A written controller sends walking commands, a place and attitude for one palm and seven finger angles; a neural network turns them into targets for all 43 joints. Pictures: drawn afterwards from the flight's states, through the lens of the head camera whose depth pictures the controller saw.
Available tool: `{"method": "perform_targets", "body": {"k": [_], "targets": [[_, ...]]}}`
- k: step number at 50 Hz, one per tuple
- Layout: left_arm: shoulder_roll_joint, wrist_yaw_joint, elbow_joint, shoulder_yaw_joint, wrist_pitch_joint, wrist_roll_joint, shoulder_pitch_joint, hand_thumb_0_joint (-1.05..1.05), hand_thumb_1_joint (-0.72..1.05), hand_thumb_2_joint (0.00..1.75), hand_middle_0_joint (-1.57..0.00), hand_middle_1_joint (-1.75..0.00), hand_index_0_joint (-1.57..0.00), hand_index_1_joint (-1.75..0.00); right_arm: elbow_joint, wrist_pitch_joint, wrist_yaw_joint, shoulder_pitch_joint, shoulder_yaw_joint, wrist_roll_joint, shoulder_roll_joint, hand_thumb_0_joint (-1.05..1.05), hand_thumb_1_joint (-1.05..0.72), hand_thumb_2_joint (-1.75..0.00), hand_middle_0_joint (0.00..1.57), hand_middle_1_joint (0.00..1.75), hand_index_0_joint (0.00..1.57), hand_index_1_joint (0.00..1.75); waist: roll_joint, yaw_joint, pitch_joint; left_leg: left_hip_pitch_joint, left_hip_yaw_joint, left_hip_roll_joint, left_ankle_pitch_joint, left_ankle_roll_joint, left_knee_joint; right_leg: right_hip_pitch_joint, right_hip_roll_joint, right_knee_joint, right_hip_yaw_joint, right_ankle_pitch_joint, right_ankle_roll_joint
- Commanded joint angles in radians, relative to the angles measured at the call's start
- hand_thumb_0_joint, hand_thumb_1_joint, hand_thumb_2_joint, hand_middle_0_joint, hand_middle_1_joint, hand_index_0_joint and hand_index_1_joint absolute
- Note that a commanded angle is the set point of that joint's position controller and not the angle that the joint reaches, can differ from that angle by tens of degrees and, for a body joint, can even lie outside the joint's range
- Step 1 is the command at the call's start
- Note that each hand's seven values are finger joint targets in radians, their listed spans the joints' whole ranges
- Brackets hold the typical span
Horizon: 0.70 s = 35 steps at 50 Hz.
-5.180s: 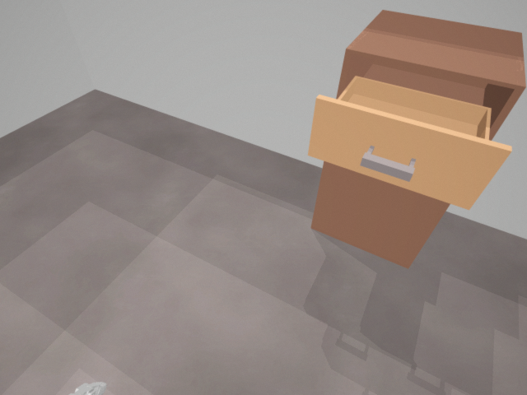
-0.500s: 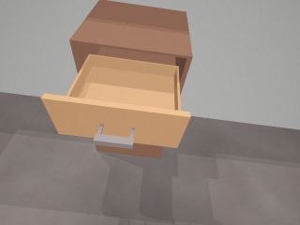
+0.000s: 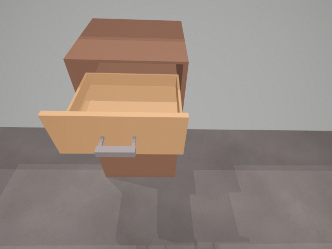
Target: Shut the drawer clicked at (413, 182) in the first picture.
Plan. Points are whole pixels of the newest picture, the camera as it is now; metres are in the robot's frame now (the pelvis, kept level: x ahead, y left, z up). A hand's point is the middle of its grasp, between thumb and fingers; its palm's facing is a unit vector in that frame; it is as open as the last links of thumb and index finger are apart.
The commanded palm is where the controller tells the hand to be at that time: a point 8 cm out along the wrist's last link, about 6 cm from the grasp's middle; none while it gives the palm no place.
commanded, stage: come to a stop and stand still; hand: left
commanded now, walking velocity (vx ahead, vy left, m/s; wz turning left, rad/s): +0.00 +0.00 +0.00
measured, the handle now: (117, 145) +0.41 +0.16 -0.01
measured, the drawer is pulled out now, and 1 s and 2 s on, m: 0.29 0.29 0.29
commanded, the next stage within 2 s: look again from close up in 0.16 s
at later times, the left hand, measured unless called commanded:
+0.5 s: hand out of the picture +0.00 +0.16 -0.19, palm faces +0.06 -0.98 -0.18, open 7.4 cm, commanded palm none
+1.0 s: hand out of the picture +0.03 +0.20 -0.19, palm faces +0.00 -0.98 -0.18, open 7.4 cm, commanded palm none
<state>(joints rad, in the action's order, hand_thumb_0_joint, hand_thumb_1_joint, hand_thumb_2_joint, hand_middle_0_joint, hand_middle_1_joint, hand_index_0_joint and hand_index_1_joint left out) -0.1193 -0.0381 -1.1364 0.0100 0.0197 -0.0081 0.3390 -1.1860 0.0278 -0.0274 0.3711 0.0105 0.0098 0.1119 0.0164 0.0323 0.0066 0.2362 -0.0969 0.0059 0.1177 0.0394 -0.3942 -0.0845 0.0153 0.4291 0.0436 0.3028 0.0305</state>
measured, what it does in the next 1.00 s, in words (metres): stands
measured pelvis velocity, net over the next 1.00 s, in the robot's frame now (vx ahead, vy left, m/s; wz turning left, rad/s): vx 0.04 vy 0.03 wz -0.01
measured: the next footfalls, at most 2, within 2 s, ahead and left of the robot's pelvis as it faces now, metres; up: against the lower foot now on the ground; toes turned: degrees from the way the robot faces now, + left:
left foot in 1.52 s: +0.16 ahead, +0.08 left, +0.00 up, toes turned +7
right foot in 1.74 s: +0.17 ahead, -0.16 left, +0.00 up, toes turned -2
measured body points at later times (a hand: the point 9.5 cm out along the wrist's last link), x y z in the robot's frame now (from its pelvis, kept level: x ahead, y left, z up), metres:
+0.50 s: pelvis +0.03 +0.01 -0.01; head +0.03 +0.01 +0.44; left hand +0.00 +0.21 -0.17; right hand +0.01 -0.20 -0.17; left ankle +0.07 +0.09 -0.74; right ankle -0.04 -0.10 -0.74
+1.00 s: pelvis +0.04 +0.03 -0.01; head +0.05 +0.04 +0.44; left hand +0.03 +0.25 -0.17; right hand +0.07 -0.21 -0.16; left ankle +0.07 +0.09 -0.74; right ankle -0.04 -0.10 -0.74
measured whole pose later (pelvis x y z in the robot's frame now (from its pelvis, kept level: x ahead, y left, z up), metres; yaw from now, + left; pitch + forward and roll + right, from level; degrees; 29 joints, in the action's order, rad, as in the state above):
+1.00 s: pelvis +0.04 +0.03 -0.01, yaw -1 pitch -1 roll +0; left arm -0.17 -0.04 -1.07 -0.01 0.00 -0.02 0.33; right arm -1.09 -0.01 -0.02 0.22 -0.02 0.01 0.16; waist 0.05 0.00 0.02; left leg 0.25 -0.11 0.05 0.23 0.08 -0.49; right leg -0.08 -0.03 0.48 0.02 0.39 0.00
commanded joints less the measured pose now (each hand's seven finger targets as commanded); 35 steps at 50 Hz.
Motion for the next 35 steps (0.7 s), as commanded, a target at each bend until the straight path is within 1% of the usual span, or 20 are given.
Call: {"method": "perform_targets", "body": {"k": [1,4,9,12,13,14,15,16,17,18,19,20,21,23,25,27,29,30,31,35], "targets": [[-0.083,-0.006,0.022,0.012,-0.009,0.0,0.083,0.0,0.9,0.9,-0.2,-0.3,-0.2,-0.3,0.027,-0.014,-0.008,0.033,0.016,0.003,0.069,0.0,-0.9,-0.9,0.2,0.3,0.2,0.3,-0.043,-0.025,0.163,-0.006,0.158,-0.088,0.23,-0.017,0.112,-0.233,-0.106,-0.165,-0.125,0.174,0.015],[-0.067,-0.007,0.014,0.01,-0.012,0.001,0.104,0.0,0.9,0.9,-0.2,-0.3,-0.2,-0.3,0.024,-0.016,-0.011,0.043,0.017,0.005,0.058,0.0,-0.9,-0.9,0.2,0.3,0.2,0.3,-0.06,-0.026,0.151,-0.009,0.158,-0.089,0.216,-0.019,0.105,-0.237,-0.107,-0.153,-0.125,0.158,0.02],[-0.041,-0.009,0.006,0.007,-0.02,0.001,0.123,0.0,0.9,0.9,-0.2,-0.3,-0.2,-0.3,0.021,-0.026,-0.016,0.061,0.018,0.002,0.047,0.0,-0.9,-0.9,0.2,0.3,0.2,0.3,-0.04,-0.025,0.104,-0.033,0.167,-0.101,0.164,-0.014,0.101,-0.209,-0.103,-0.13,-0.115,0.075,0.018],[-0.03,-0.011,0.001,0.002,-0.023,0.001,0.132,0.0,0.9,0.9,-0.2,-0.3,-0.2,-0.3,0.021,-0.029,-0.018,0.057,0.018,-0.001,0.043,0.0,-0.9,-0.9,0.2,0.3,0.2,0.3,-0.017,-0.025,0.108,-0.047,0.16,-0.104,0.126,-0.013,0.086,-0.218,-0.103,-0.135,-0.122,0.05,0.017],[-0.068,-0.033,0.009,-0.017,-0.069,-0.03,0.153,0.0,0.9,0.9,-0.2,-0.3,-0.2,-0.3,0.105,-0.052,0.006,-0.081,0.0,0.005,0.09,0.0,-0.9,-0.9,0.2,0.3,0.2,0.3,-0.017,-0.071,0.183,0.081,0.128,-0.088,0.046,-0.039,-0.156,-0.229,-0.143,-0.166,-0.168,-0.214,0.013],[-0.111,-0.028,0.06,-0.008,-0.076,-0.018,0.093,0.0,0.9,0.9,-0.2,-0.3,-0.2,-0.3,0.131,-0.042,0.019,-0.001,0.006,0.005,0.051,0.0,-0.9,-0.9,0.2,0.3,0.2,0.3,0.012,0.018,0.118,0.053,0.111,-0.074,0.161,-0.035,-0.186,-0.279,-0.196,-0.207,-0.184,0.068,0.046],[-0.104,-0.022,0.082,-0.003,-0.072,-0.016,0.054,0.0,0.9,0.9,-0.2,-0.3,-0.2,-0.3,0.111,-0.031,0.021,0.026,0.011,0.012,0.046,0.0,-0.9,-0.9,0.2,0.3,0.2,0.3,-0.026,0.028,0.127,0.042,0.093,-0.054,0.179,-0.033,-0.214,-0.32,-0.192,-0.21,-0.192,0.204,0.069],[-0.116,-0.023,0.092,-0.001,-0.078,-0.011,0.043,0.0,0.9,0.9,-0.2,-0.3,-0.2,-0.3,0.113,-0.031,0.023,0.036,0.004,0.014,0.048,0.0,-0.9,-0.9,0.2,0.3,0.2,0.3,-0.019,0.027,0.092,0.039,0.084,-0.056,0.127,-0.037,-0.215,-0.267,-0.192,-0.189,-0.174,0.098,0.084],[-0.098,-0.023,0.093,-0.001,-0.081,-0.009,0.049,0.0,0.9,0.9,-0.2,-0.3,-0.2,-0.3,0.123,-0.036,0.021,0.051,-0.001,0.012,0.043,0.0,-0.9,-0.9,0.2,0.3,0.2,0.3,-0.007,0.028,0.068,0.03,0.086,-0.053,0.112,-0.029,-0.21,-0.246,-0.182,-0.165,-0.164,0.059,0.089],[-0.089,-0.022,0.094,-0.002,-0.082,-0.007,0.056,0.0,0.9,0.9,-0.2,-0.3,-0.2,-0.3,0.129,-0.042,0.019,0.051,-0.003,0.011,0.043,0.0,-0.9,-0.9,0.2,0.3,0.2,0.3,0.008,0.025,0.04,0.014,0.091,-0.054,0.087,-0.023,-0.189,-0.228,-0.169,-0.129,-0.155,0.004,0.09],[-0.081,-0.022,0.093,-0.005,-0.081,-0.006,0.058,0.0,0.9,0.9,-0.2,-0.3,-0.2,-0.3,0.135,-0.048,0.016,0.048,-0.005,0.01,0.053,0.0,-0.9,-0.9,0.2,0.3,0.2,0.3,0.029,0.02,0.035,0.006,0.099,-0.061,0.06,-0.017,-0.16,-0.209,-0.154,-0.094,-0.138,-0.057,0.084],[-0.071,-0.021,0.091,-0.008,-0.076,-0.005,0.063,0.0,0.9,0.9,-0.2,-0.3,-0.2,-0.3,0.135,-0.052,0.013,0.042,-0.006,0.008,0.062,0.0,-0.9,-0.9,0.2,0.3,0.2,0.3,0.019,0.012,0.035,-0.003,0.113,-0.07,0.037,-0.009,-0.134,-0.2,-0.134,-0.064,-0.125,-0.076,0.074],[-0.068,-0.022,0.093,-0.005,-0.072,-0.007,0.078,0.0,0.9,0.9,-0.2,-0.3,-0.2,-0.3,0.137,-0.059,0.009,0.037,-0.007,0.009,0.069,0.0,-0.9,-0.9,0.2,0.3,0.2,0.3,-0.031,-0.001,0.029,0.0,0.127,-0.078,-0.029,-0.001,-0.109,-0.166,-0.114,-0.022,-0.098,-0.134,0.062],[-0.066,-0.022,0.08,-0.009,-0.063,-0.005,0.108,0.0,0.9,0.9,-0.2,-0.3,-0.2,-0.3,0.13,-0.063,0.002,0.009,-0.011,0.004,0.094,0.0,-0.9,-0.9,0.2,0.3,0.2,0.3,-0.047,-0.025,0.072,0.035,0.171,-0.106,-0.079,0.026,-0.088,-0.145,-0.087,-0.002,-0.083,-0.126,0.04],[-0.07,-0.021,0.08,-0.011,-0.059,-0.005,0.112,0.0,0.9,0.9,-0.2,-0.3,-0.2,-0.3,0.137,-0.061,0.001,-0.009,-0.011,0.002,0.107,0.0,-0.9,-0.9,0.2,0.3,0.2,0.3,0.007,-0.03,0.094,0.049,0.173,-0.104,-0.061,0.03,-0.07,-0.142,-0.089,-0.013,-0.083,-0.115,0.034],[-0.081,-0.021,0.084,-0.01,-0.058,-0.005,0.115,0.0,0.9,0.9,-0.2,-0.3,-0.2,-0.3,0.135,-0.064,0.0,-0.02,-0.012,0.003,0.113,0.0,-0.9,-0.9,0.2,0.3,0.2,0.3,0.01,-0.036,0.082,0.023,0.164,-0.102,-0.124,0.028,-0.076,-0.125,-0.097,-0.007,-0.08,-0.17,0.028],[-0.09,-0.022,0.089,-0.01,-0.056,-0.003,0.106,0.0,0.9,0.9,-0.2,-0.3,-0.2,-0.3,0.132,-0.064,-0.001,-0.029,-0.012,0.003,0.122,0.0,-0.9,-0.9,0.2,0.3,0.2,0.3,0.022,-0.034,0.061,-0.009,0.158,-0.103,-0.156,0.029,-0.076,-0.116,-0.102,-0.007,-0.084,-0.205,0.023],[-0.099,-0.022,0.094,-0.01,-0.054,-0.002,0.098,0.0,0.9,0.9,-0.2,-0.3,-0.2,-0.3,0.129,-0.062,-0.001,-0.031,-0.012,0.003,0.129,0.0,-0.9,-0.9,0.2,0.3,0.2,0.3,0.028,-0.032,0.059,-0.014,0.158,-0.103,-0.143,0.027,-0.07,-0.112,-0.102,-0.011,-0.083,-0.191,0.021],[-0.102,-0.021,0.099,-0.009,-0.05,-0.004,0.091,0.0,0.9,0.9,-0.2,-0.3,-0.2,-0.3,0.129,-0.063,-0.001,-0.041,-0.012,0.002,0.131,0.0,-0.9,-0.9,0.2,0.3,0.2,0.3,-0.009,-0.036,0.061,-0.019,0.154,-0.103,-0.154,0.027,-0.06,-0.108,-0.101,-0.009,-0.078,-0.181,0.018],[-0.127,-0.019,0.103,-0.007,-0.044,-0.003,0.076,0.0,0.9,0.9,-0.2,-0.3,-0.2,-0.3,0.133,-0.061,-0.001,-0.068,-0.009,0.002,0.152,0.0,-0.9,-0.9,0.2,0.3,0.2,0.3,-0.032,-0.035,0.039,-0.046,0.158,-0.106,-0.153,0.026,-0.047,-0.101,-0.104,-0.022,-0.085,-0.158,0.013]]}}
